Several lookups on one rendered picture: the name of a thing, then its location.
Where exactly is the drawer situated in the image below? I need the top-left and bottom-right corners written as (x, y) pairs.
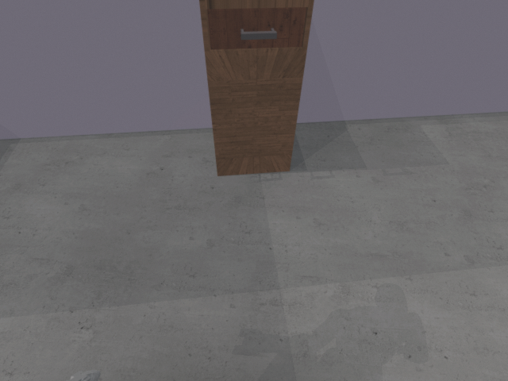
top-left (207, 7), bottom-right (306, 50)

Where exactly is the cabinet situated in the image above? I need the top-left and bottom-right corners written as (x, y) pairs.
top-left (199, 0), bottom-right (314, 176)

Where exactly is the handle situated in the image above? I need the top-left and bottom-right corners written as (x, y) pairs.
top-left (241, 28), bottom-right (277, 40)

